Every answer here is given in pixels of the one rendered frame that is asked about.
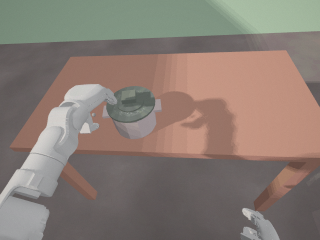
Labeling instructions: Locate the pot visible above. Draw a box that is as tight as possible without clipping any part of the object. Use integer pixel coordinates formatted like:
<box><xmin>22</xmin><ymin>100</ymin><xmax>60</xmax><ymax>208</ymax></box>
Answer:
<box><xmin>102</xmin><ymin>99</ymin><xmax>162</xmax><ymax>139</ymax></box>

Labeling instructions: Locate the left robot upper arm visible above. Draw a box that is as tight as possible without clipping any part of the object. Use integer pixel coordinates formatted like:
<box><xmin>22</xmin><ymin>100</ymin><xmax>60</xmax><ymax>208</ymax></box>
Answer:
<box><xmin>0</xmin><ymin>196</ymin><xmax>50</xmax><ymax>240</ymax></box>

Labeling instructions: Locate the robot left forearm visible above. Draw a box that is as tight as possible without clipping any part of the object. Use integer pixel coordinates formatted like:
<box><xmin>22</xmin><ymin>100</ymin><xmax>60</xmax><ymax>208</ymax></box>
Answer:
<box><xmin>0</xmin><ymin>99</ymin><xmax>89</xmax><ymax>208</ymax></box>

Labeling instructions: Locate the lid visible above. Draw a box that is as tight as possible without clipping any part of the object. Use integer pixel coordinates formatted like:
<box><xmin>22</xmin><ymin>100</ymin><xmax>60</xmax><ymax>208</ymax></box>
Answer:
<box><xmin>106</xmin><ymin>86</ymin><xmax>156</xmax><ymax>123</ymax></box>

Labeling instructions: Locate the knob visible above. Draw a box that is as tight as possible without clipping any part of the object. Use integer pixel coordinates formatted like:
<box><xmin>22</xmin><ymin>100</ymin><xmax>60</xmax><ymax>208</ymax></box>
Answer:
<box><xmin>121</xmin><ymin>89</ymin><xmax>137</xmax><ymax>105</ymax></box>

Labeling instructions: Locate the table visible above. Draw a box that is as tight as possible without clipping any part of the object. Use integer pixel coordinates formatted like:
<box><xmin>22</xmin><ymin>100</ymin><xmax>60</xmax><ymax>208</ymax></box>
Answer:
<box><xmin>9</xmin><ymin>50</ymin><xmax>320</xmax><ymax>212</ymax></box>

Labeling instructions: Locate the right robot hand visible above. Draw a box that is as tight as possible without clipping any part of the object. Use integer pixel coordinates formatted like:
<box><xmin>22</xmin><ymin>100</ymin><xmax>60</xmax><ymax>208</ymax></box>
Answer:
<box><xmin>240</xmin><ymin>208</ymin><xmax>280</xmax><ymax>240</ymax></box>

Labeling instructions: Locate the left robot hand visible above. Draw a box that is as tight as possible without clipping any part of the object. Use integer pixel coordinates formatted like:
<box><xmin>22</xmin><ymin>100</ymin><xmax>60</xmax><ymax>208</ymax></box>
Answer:
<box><xmin>64</xmin><ymin>84</ymin><xmax>117</xmax><ymax>134</ymax></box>

